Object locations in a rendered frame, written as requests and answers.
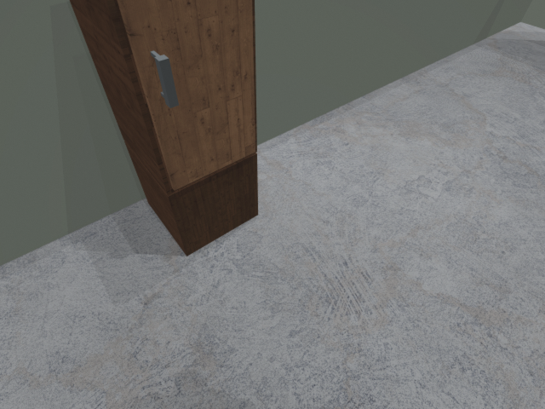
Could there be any cupboard door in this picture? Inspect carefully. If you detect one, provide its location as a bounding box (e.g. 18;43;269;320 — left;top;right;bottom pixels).
117;0;255;191

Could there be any handle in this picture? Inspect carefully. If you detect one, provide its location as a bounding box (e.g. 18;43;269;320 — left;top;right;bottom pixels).
150;50;179;108

